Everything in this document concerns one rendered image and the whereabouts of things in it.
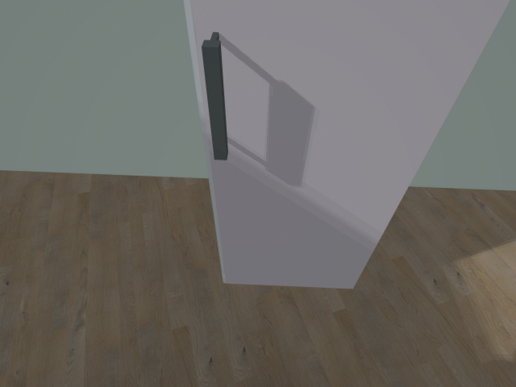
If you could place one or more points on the handle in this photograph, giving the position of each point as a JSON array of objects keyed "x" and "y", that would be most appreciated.
[{"x": 213, "y": 68}]

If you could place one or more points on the fridge door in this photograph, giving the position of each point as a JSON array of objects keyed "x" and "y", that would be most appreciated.
[{"x": 331, "y": 107}]

